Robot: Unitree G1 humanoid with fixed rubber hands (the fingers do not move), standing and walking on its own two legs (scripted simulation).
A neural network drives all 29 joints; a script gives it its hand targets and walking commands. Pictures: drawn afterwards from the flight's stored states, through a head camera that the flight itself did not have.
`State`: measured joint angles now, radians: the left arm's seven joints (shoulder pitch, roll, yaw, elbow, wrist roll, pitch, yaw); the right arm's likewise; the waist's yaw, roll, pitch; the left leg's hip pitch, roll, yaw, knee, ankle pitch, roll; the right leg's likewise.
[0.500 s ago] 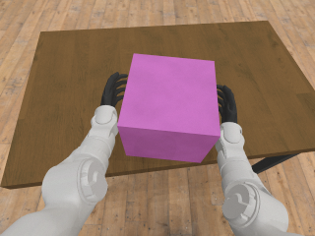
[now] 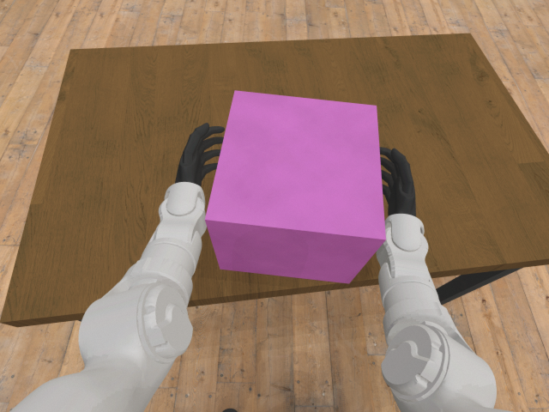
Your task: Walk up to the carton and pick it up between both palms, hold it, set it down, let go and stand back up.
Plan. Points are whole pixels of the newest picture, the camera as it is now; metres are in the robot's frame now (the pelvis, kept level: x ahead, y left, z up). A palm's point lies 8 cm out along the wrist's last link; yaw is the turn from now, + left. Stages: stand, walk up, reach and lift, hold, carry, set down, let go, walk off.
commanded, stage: set down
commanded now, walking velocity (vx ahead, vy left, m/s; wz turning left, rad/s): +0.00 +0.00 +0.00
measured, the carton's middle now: (294, 191) +0.46 -0.01 -0.01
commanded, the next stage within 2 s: none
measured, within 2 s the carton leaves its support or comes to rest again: neither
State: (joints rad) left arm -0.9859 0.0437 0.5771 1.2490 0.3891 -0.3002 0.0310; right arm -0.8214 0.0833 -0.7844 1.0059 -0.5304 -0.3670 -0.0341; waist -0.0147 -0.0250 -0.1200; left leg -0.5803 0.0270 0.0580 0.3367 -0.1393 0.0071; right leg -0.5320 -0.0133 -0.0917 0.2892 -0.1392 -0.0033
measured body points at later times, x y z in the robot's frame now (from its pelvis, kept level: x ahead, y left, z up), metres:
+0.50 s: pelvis +0.00 +0.00 +0.00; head +0.13 +0.02 +0.43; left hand +0.47 +0.15 +0.02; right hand +0.44 -0.17 +0.02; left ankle -0.01 +0.11 -0.74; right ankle -0.03 -0.12 -0.74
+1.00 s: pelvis -0.01 +0.00 -0.02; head +0.11 +0.02 +0.41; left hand +0.49 +0.17 +0.04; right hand +0.45 -0.17 +0.02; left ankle -0.01 +0.11 -0.74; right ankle -0.03 -0.12 -0.74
